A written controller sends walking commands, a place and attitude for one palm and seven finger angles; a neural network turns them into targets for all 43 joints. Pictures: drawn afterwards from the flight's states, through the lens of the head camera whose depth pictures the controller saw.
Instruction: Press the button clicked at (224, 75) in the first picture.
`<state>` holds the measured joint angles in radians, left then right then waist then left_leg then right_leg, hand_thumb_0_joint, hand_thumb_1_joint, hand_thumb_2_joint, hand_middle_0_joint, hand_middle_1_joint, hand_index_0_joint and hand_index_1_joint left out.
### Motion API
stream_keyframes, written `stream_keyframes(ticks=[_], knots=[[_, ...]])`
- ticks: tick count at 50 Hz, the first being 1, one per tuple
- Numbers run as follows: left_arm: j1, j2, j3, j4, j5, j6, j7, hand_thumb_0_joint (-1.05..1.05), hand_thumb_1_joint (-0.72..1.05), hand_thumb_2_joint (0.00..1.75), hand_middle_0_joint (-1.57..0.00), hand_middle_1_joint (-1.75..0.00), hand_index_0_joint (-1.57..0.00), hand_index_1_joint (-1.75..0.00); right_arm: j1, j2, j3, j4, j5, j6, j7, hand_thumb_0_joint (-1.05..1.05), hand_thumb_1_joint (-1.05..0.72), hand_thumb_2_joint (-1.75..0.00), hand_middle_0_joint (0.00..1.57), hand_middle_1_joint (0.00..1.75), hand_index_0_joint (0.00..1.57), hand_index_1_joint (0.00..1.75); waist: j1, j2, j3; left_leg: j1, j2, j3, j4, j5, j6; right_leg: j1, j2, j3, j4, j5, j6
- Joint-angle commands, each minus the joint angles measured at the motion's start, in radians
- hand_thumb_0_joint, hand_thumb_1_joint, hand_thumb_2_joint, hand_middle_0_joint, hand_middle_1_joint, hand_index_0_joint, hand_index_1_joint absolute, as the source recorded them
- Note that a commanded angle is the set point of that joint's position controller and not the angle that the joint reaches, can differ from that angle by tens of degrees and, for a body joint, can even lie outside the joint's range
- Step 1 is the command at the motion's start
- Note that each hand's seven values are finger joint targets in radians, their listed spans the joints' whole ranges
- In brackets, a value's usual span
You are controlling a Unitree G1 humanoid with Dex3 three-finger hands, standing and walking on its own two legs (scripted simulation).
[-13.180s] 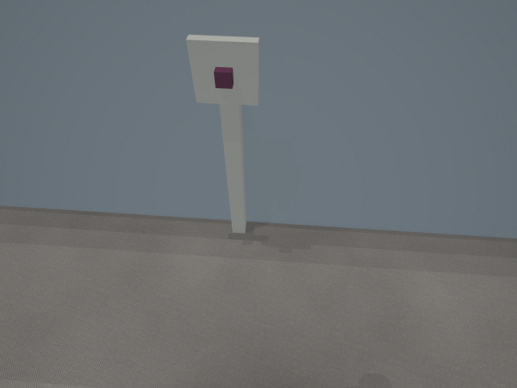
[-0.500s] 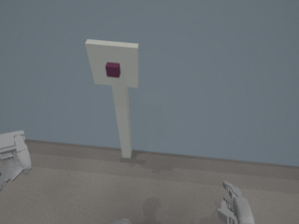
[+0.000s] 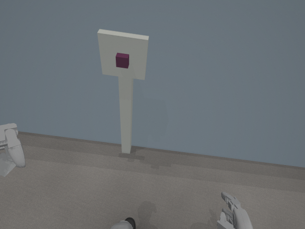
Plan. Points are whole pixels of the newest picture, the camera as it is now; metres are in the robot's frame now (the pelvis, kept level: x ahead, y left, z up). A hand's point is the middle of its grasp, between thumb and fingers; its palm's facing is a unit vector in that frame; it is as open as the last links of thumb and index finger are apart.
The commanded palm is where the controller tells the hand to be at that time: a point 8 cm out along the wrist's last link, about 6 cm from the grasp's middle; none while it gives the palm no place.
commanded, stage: step back with the hand held close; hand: left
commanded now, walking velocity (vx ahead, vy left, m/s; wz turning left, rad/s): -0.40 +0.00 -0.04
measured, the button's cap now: (122, 60) +0.68 +0.16 +0.06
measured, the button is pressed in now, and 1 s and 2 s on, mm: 0 0 0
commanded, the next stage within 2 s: stop stepping back and stand still in 0.16 s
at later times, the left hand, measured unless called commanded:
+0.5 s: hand out of the picture +0.07 +0.23 +0.18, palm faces +0.20 -0.84 -0.50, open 3.1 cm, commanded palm +0.03 +0.28 +0.19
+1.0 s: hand out of the picture +0.03 +0.25 +0.18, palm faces +0.36 -0.81 -0.47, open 3.1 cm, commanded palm -0.02 +0.30 +0.19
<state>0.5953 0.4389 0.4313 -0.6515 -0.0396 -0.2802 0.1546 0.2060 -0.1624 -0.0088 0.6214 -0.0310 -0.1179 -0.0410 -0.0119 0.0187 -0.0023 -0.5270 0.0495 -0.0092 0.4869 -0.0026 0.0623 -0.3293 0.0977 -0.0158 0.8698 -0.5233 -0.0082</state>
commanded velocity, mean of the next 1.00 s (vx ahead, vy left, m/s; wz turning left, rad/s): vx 0.05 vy -0.03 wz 0.01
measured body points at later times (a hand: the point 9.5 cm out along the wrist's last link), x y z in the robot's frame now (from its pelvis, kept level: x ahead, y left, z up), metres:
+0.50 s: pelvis -0.13 +0.02 +0.01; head -0.12 +0.05 +0.46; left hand +0.06 +0.28 +0.21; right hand +0.02 -0.24 -0.05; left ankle +0.02 +0.08 -0.71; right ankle -0.16 -0.07 -0.73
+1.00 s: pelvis -0.16 +0.02 +0.00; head -0.17 +0.02 +0.45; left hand +0.01 +0.29 +0.20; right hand -0.04 -0.21 -0.10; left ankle -0.15 +0.15 -0.68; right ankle -0.15 -0.06 -0.73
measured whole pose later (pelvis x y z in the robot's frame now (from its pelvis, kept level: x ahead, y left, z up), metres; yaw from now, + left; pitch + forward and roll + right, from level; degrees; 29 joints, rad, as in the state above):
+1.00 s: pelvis -0.16 +0.02 +0.00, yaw -3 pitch -1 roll +0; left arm 0.62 0.38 0.37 -0.55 -0.01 -0.22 0.15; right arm 0.27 -0.19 0.02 0.68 -0.02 -0.08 -0.05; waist 0.00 0.01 -0.03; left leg -0.46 0.02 0.01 0.98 -0.38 0.01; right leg -0.29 0.01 -0.11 0.58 -0.28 -0.07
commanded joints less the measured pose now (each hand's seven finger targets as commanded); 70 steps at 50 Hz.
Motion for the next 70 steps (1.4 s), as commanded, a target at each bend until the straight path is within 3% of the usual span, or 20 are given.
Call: stream_keyframes(ticks=[1,5,7,9,11,13,17,21,24,25,32,34,36,42,45,46,50,53,58,70], knots=[[0.024,0.108,0.053,-0.176,-0.034,-0.049,0.003,0.00,0.90,0.90,-1.30,-1.50,-1.30,-1.50,-0.079,-0.147,-0.047,-0.108,-0.007,-0.053,0.000,0.00,-0.90,-0.90,0.20,0.30,0.20,0.30,0.012,0.232,-0.154,0.196,0.167,-0.165,-0.305,-0.417,-0.066,0.141,-0.033,-0.031,-0.477,0.009,-0.033],[-0.130,0.201,0.075,-0.220,-0.022,-0.066,0.009,0.00,0.90,0.90,-1.30,-1.50,-1.30,-1.50,-0.109,-0.126,-0.022,-0.101,-0.010,-0.031,-0.025,0.00,-0.90,-0.90,0.20,0.30,0.20,0.30,0.019,-0.144,-0.125,0.363,-0.040,0.025,0.373,-0.333,-0.121,-0.201,-0.409,0.205,-0.688,0.375,-0.161],[-0.096,0.148,0.045,-0.143,-0.013,-0.020,-0.003,0.00,0.90,0.90,-1.30,-1.50,-1.30,-1.50,-0.115,-0.135,-0.028,-0.099,0.007,-0.026,-0.037,0.00,-0.90,-0.90,0.20,0.30,0.20,0.30,-0.002,-0.210,-0.081,0.231,-0.038,-0.015,0.372,-0.350,-0.099,-0.089,-0.349,0.115,-0.539,0.663,-0.139],[-0.091,0.136,0.042,-0.128,-0.013,0.005,-0.018,0.00,0.90,0.90,-1.30,-1.50,-1.30,-1.50,-0.143,-0.142,0.003,-0.124,0.016,-0.004,-0.054,0.00,-0.90,-0.90,0.20,0.30,0.20,0.30,-0.014,-0.036,-0.016,0.245,-0.032,-0.001,-0.051,0.072,-0.081,0.000,-0.192,0.006,-0.343,0.777,-0.015],[-0.128,0.160,0.034,-0.181,-0.024,-0.017,-0.035,0.00,0.90,0.90,-1.30,-1.50,-1.30,-1.50,-0.129,-0.176,-0.025,-0.142,0.028,-0.024,-0.038,0.00,-0.90,-0.90,0.20,0.30,0.20,0.30,0.006,0.168,-0.138,0.465,0.201,-0.227,-0.182,0.670,0.000,-0.049,-0.039,0.022,-0.096,0.126,0.018],[-0.003,0.162,0.073,-0.212,-0.045,-0.036,-0.038,0.00,0.90,0.90,-1.30,-1.50,-1.30,-1.50,-0.100,-0.176,-0.033,-0.145,-0.006,-0.054,-0.010,0.00,-0.90,-0.90,0.20,0.30,0.20,0.30,0.035,0.219,-0.304,0.413,0.282,-0.354,-0.246,0.252,0.019,-0.017,-0.008,0.100,0.117,-0.123,0.012],[0.144,0.134,0.089,-0.275,-0.041,0.007,-0.006,0.00,0.90,0.90,-1.30,-1.50,-1.30,-1.50,-0.110,-0.163,-0.035,-0.197,0.014,-0.039,0.002,0.00,-0.90,-0.90,0.20,0.30,0.20,0.30,0.022,0.225,-0.196,0.175,0.161,-0.185,-0.404,-0.542,-0.002,0.121,-0.005,-0.034,-0.032,0.008,-0.003],[0.169,0.158,0.106,-0.248,-0.025,0.059,0.010,0.00,0.90,0.90,-1.30,-1.50,-1.30,-1.50,-0.100,-0.156,-0.035,-0.201,0.007,-0.019,-0.017,0.00,-0.90,-0.90,0.20,0.30,0.20,0.30,0.021,0.228,-0.124,0.010,0.034,-0.052,-0.361,-0.624,-0.115,0.373,0.017,-0.125,-0.436,-0.003,-0.036],[0.033,0.191,0.116,-0.264,-0.029,0.076,0.005,0.00,0.90,0.90,-1.30,-1.50,-1.30,-1.50,-0.090,-0.165,-0.047,-0.146,0.004,0.033,-0.028,0.00,-0.90,-0.90,0.20,0.30,0.20,0.30,0.002,-0.209,-0.065,0.189,-0.084,0.002,0.587,-0.341,-0.103,-0.238,-0.457,0.281,-0.758,-0.112,-0.199],[-0.054,0.172,0.106,-0.198,-0.019,0.085,0.006,0.00,0.90,0.90,-1.30,-1.50,-1.30,-1.50,-0.071,-0.160,-0.046,-0.129,0.012,0.036,-0.031,0.00,-0.90,-0.90,0.20,0.30,0.20,0.30,-0.022,-0.261,-0.047,0.087,-0.056,-0.042,0.722,-0.322,-0.104,-0.276,-0.477,0.296,-0.758,-0.256,-0.203],[-0.201,0.067,-0.044,-0.110,0.031,0.055,0.033,0.00,0.90,0.90,-1.30,-1.50,-1.30,-1.50,-0.075,-0.168,-0.021,-0.116,0.013,-0.048,-0.076,0.00,-0.90,-0.90,0.20,0.30,0.20,0.30,-0.020,0.030,0.032,0.279,-0.009,0.070,-0.070,-0.427,-0.019,-0.084,-0.266,0.043,-0.435,-0.108,-0.094],[-0.200,0.093,-0.014,-0.230,0.032,0.024,0.039,0.00,0.90,0.90,-1.30,-1.50,-1.30,-1.50,-0.050,-0.189,-0.027,-0.153,0.019,-0.068,-0.063,0.00,-0.90,-0.90,0.20,0.30,0.20,0.30,-0.013,0.336,0.006,0.377,0.253,-0.400,-0.249,-0.433,0.100,-0.226,-0.083,-0.076,-0.039,0.017,0.002],[-0.106,0.168,0.077,-0.240,0.024,0.017,0.027,0.00,0.90,0.90,-1.30,-1.50,-1.30,-1.50,-0.050,-0.152,-0.030,-0.135,0.011,-0.077,-0.038,0.00,-0.90,-0.90,0.20,0.30,0.20,0.30,-0.018,0.297,-0.001,0.242,0.295,-0.508,-0.334,-0.646,0.148,-0.227,-0.101,0.016,0.168,0.001,0.001],[0.084,0.091,0.058,-0.139,0.015,0.034,0.026,0.00,0.90,0.90,-1.30,-1.50,-1.30,-1.50,-0.073,-0.157,-0.023,-0.152,0.018,-0.049,-0.018,0.00,-0.90,-0.90,0.20,0.30,0.20,0.30,0.009,0.161,-0.028,-0.066,0.116,-0.078,-0.128,-0.616,0.013,0.296,-0.071,-0.099,-0.331,0.096,-0.012],[-0.016,0.137,0.088,-0.082,0.008,0.039,0.028,0.00,0.90,0.90,-1.30,-1.50,-1.30,-1.50,-0.062,-0.154,-0.046,-0.155,0.018,-0.018,-0.025,0.00,-0.90,-0.90,0.20,0.30,0.20,0.30,0.006,-0.253,-0.011,-0.169,-0.044,0.024,0.548,-0.499,-0.051,0.174,-0.460,0.545,-0.705,-0.155,-0.197],[-0.079,0.125,0.080,-0.087,0.018,0.031,0.029,0.00,0.90,0.90,-1.30,-1.50,-1.30,-1.50,-0.062,-0.164,-0.045,-0.140,0.015,-0.021,-0.020,0.00,-0.90,-0.90,0.20,0.30,0.20,0.30,-0.010,-0.189,-0.018,-0.122,-0.032,-0.014,0.633,-0.453,-0.053,0.101,-0.462,0.560,-0.720,-0.140,-0.200],[-0.053,0.080,0.027,-0.051,0.015,0.013,0.016,0.00,0.90,0.90,-1.30,-1.50,-1.30,-1.50,-0.077,-0.140,-0.022,-0.120,0.016,-0.021,-0.033,0.00,-0.90,-0.90,0.20,0.30,0.20,0.30,-0.012,-0.164,0.001,0.092,0.010,0.032,0.380,-0.332,-0.053,-0.013,-0.355,0.192,-0.641,0.099,-0.142],[-0.066,0.081,0.017,-0.097,0.022,0.008,0.029,0.00,0.90,0.90,-1.30,-1.50,-1.30,-1.50,-0.087,-0.135,-0.018,-0.121,0.012,-0.039,-0.048,0.00,-0.90,-0.90,0.20,0.30,0.20,0.30,0.001,-0.116,-0.015,0.286,-0.016,0.086,0.075,-0.282,-0.034,-0.028,-0.312,0.114,-0.590,0.068,-0.106],[-0.006,0.102,0.058,-0.137,0.016,-0.005,0.028,0.00,0.90,0.90,-1.30,-1.50,-1.30,-1.50,-0.078,-0.156,-0.026,-0.144,0.026,-0.048,-0.045,0.00,-0.90,-0.90,0.20,0.30,0.20,0.30,0.014,0.142,-0.075,0.285,0.140,-0.150,-0.120,-0.035,0.019,0.105,-0.132,-0.010,-0.336,0.330,0.017],[0.037,0.082,0.033,-0.108,-0.006,0.026,0.019,0.00,0.90,0.90,-1.30,-1.50,-1.30,-1.50,-0.091,-0.155,-0.029,-0.183,0.033,-0.013,-0.032,0.00,-0.90,-0.90,0.20,0.30,0.20,0.30,0.006,-0.008,-0.102,0.309,0.033,0.002,-0.031,-0.016,-0.046,0.178,-0.191,0.052,-0.476,0.551,-0.008]])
